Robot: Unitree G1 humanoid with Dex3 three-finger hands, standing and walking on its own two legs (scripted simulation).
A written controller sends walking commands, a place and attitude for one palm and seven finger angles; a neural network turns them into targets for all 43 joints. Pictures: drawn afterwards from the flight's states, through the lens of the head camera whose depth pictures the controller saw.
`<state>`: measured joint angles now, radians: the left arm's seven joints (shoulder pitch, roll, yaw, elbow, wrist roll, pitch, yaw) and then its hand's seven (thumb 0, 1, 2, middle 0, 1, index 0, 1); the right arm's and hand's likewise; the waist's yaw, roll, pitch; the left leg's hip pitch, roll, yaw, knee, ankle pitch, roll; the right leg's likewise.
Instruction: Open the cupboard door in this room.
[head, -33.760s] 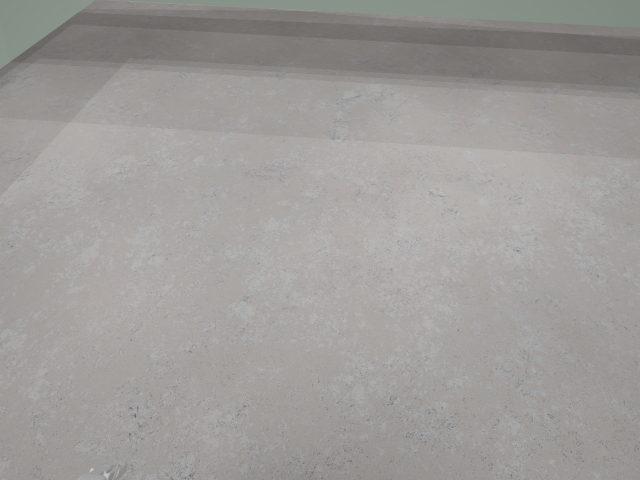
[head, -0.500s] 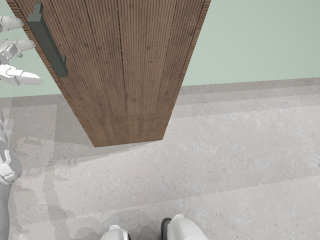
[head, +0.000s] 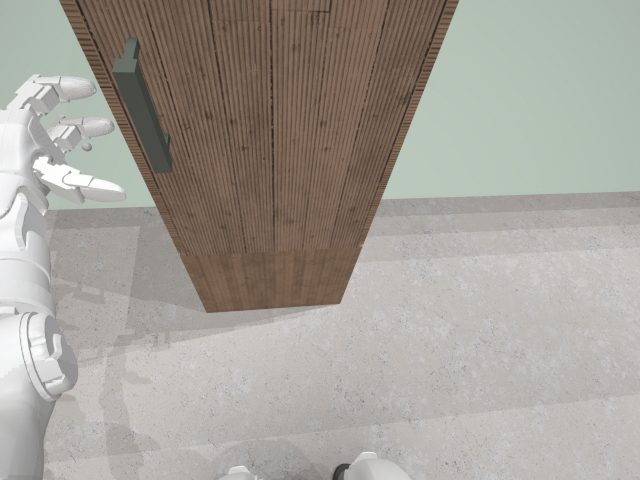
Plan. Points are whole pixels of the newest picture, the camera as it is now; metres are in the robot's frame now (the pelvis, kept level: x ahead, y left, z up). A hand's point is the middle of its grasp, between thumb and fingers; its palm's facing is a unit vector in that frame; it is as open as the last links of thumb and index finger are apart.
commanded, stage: move the hooked fingers beside the handle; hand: left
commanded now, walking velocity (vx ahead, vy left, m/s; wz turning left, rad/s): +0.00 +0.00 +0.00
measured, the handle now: (149, 111) +0.53 +0.19 +0.11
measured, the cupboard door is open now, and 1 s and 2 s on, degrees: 0 0 0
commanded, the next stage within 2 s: slide the fingers in behind the handle in 0.18 s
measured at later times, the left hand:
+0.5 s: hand (103, 140) +0.49 +0.23 +0.10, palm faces +0.02 -1.00 +0.02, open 14.0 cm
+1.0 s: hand (114, 148) +0.48 +0.22 +0.10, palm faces +0.07 -1.00 +0.02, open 14.8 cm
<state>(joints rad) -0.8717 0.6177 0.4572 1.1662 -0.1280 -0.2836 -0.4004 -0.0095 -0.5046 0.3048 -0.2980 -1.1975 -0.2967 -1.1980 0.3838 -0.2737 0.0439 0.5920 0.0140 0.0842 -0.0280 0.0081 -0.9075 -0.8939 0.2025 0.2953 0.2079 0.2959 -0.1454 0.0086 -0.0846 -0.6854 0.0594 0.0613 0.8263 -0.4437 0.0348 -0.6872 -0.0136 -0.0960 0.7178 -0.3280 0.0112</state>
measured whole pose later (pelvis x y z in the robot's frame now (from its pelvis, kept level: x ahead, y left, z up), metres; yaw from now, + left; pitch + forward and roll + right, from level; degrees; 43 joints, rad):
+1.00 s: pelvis -0.01 -0.01 +0.00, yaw +1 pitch +17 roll -3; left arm -0.90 0.52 0.37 1.17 -0.14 -0.32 -0.28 -0.01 -0.50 0.30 -0.30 -1.20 -0.15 -1.15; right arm 0.38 -0.27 0.03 0.64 0.01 0.04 -0.01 0.01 -0.91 -0.89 0.20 0.30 0.21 0.30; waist -0.13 0.01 -0.08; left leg -0.69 0.05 0.04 0.84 -0.43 0.02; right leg -0.69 -0.02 -0.11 0.74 -0.34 0.00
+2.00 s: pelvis -0.02 -0.02 +0.00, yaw +1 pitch +16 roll -2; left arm -0.96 0.45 0.33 1.21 -0.10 -0.36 -0.19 -0.01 -0.50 0.30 -0.28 -1.20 -0.29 -1.22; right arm 0.39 -0.27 0.03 0.66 0.00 -0.01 0.00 0.01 -0.91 -0.89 0.20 0.29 0.21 0.30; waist -0.15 0.02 -0.07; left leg -0.71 0.05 0.04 0.84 -0.41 0.01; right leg -0.73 -0.02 -0.11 0.78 -0.33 -0.02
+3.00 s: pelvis -0.01 -0.01 +0.00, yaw -1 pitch +16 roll -1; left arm -0.82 0.41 0.36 1.09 -0.12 -0.35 -0.19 0.01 0.76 0.83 -0.37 -1.35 -0.37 -1.35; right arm 0.42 -0.27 0.02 0.63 0.01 0.04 0.00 0.01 -0.91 -0.89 0.20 0.30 0.21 0.30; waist -0.14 0.03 -0.09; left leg -0.66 0.06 0.08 0.80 -0.42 0.02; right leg -0.69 -0.01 -0.07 0.75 -0.33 -0.01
